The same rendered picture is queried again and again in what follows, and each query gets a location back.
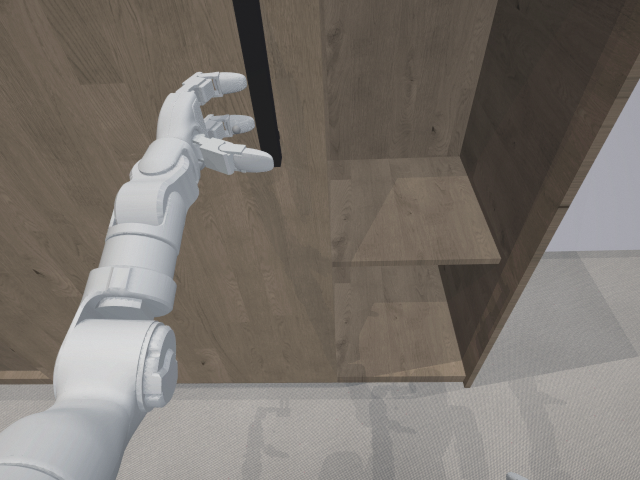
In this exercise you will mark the handle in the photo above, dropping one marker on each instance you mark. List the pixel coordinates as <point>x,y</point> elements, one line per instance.
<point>251,34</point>

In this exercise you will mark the left robot upper arm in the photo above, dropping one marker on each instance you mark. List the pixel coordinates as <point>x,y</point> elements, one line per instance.
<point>110,375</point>

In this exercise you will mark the robot left forearm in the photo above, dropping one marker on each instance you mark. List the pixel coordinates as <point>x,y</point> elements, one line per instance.
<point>134,280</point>

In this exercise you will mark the wardrobe door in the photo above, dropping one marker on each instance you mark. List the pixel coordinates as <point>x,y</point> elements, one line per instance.
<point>82,83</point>
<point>10,360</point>

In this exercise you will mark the left robot hand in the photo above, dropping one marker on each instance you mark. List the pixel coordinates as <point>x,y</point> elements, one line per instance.
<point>181,117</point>

